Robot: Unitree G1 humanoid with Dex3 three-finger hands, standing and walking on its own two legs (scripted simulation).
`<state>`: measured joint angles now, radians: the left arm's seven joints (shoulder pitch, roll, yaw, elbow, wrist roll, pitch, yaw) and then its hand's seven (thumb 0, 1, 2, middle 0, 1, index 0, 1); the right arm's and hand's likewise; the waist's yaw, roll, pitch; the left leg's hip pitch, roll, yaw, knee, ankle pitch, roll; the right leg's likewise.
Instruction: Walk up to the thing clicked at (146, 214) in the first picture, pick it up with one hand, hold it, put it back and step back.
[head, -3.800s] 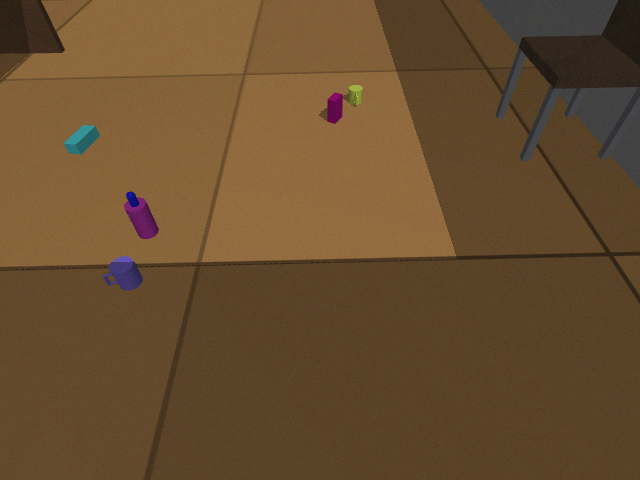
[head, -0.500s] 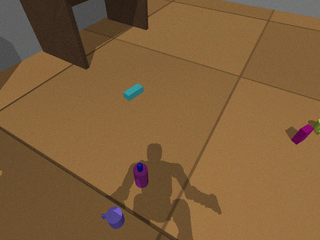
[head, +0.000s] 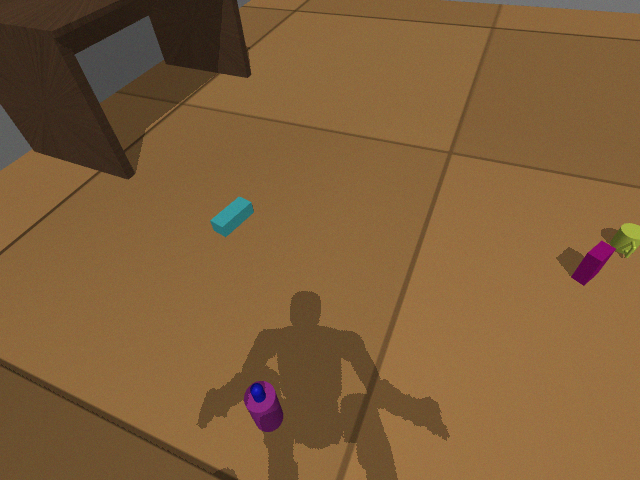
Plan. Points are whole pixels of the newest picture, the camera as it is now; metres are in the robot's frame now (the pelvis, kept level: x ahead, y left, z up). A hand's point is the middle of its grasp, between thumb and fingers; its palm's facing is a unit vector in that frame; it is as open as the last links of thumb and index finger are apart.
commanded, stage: walk up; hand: left
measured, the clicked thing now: (262, 403) +0.46 +0.23 -0.65
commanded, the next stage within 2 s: stand in 1.98 s
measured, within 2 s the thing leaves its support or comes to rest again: neither
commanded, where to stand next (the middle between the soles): +0.13 +0.02 m, yaw +2 degrees
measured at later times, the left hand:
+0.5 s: hand out of the picture +0.12 +0.27 -0.16, palm faces +0.01 -0.94 -0.34, open 7.4 cm
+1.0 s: hand out of the picture +0.10 +0.28 -0.13, palm faces +0.05 -0.93 -0.37, open 7.4 cm
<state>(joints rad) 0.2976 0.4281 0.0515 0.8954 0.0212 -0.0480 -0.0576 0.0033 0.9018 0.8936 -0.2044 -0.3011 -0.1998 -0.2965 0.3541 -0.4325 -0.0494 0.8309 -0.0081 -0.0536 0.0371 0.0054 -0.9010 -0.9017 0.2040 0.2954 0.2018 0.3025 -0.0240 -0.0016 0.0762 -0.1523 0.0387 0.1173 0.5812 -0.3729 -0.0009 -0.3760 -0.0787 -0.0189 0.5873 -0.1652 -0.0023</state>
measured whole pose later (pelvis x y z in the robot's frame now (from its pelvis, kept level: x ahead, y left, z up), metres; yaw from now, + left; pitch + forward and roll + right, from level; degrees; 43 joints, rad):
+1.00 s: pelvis +0.07 +0.01 +0.02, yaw +3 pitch -2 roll +0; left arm 0.13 0.37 -0.01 1.15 0.00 -0.02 -0.01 0.00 0.90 0.89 -0.20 -0.30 -0.20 -0.30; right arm 0.05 -0.35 0.01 1.10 0.01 -0.01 0.02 0.00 -0.90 -0.90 0.20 0.29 0.20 0.30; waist 0.03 0.03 0.06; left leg -0.20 0.01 -0.01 0.41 -0.17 0.00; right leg -0.17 -0.04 -0.06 0.39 -0.17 0.02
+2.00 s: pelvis +0.08 +0.01 +0.02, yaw +3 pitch -2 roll +0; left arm 0.08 0.35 0.01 1.17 0.02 -0.01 0.00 0.00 0.90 0.89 -0.20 -0.30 -0.20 -0.30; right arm 0.07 -0.35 0.00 1.15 -0.01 -0.01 0.01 0.00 -0.91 -0.90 0.20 0.29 0.20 0.30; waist 0.00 0.00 0.05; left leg -0.13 0.00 0.00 0.33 -0.16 0.00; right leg -0.11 -0.05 -0.05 0.31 -0.16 0.03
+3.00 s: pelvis +0.10 +0.01 +0.02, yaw +3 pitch -2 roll +0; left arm 0.11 0.35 0.00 1.13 0.01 0.00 0.00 0.00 0.90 0.89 -0.21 -0.30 -0.20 -0.30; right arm 0.10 -0.35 0.01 1.13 -0.01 -0.01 0.00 0.00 -0.91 -0.90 0.20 0.29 0.20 0.30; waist 0.00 0.00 0.05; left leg -0.11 0.01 0.00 0.31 -0.17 -0.01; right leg -0.09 -0.04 -0.05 0.31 -0.18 0.03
